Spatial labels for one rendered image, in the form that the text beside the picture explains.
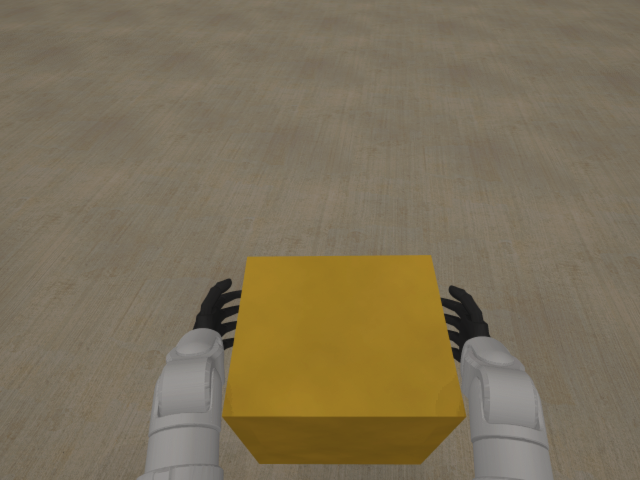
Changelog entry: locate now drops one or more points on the carton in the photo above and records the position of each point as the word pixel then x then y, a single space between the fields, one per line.
pixel 342 360

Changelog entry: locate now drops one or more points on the robot left forearm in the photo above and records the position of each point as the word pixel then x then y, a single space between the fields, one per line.
pixel 185 421

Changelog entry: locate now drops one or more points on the right robot hand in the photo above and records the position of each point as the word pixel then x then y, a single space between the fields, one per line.
pixel 470 324

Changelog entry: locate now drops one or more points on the robot right forearm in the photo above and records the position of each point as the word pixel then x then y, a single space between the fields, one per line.
pixel 506 418

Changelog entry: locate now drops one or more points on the left robot hand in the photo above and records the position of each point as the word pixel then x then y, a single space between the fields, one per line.
pixel 211 315

